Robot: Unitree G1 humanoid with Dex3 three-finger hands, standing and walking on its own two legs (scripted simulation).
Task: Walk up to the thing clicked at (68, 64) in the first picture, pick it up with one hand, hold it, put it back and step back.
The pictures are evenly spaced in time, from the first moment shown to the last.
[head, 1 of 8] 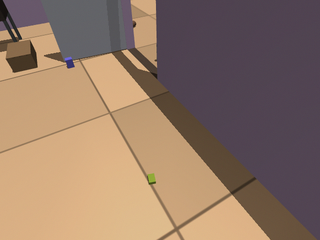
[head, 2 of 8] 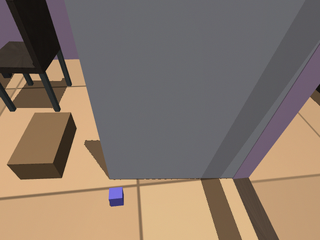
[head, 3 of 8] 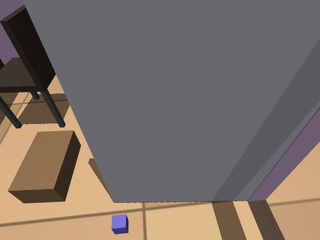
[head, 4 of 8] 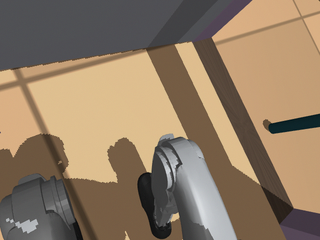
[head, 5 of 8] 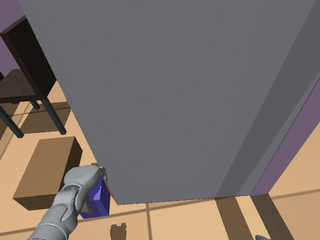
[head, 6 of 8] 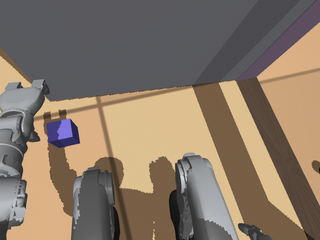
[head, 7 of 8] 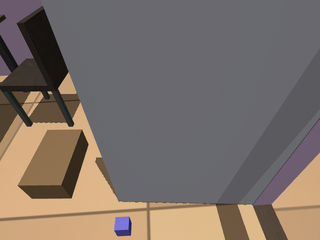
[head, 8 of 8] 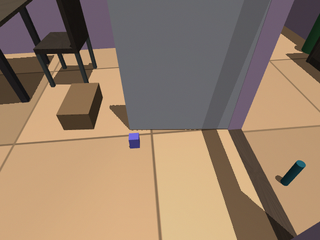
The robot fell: no
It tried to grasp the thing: yes
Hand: left
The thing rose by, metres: 0.63
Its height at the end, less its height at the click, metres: +0.00
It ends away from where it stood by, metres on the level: 0.02
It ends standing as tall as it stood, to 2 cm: yes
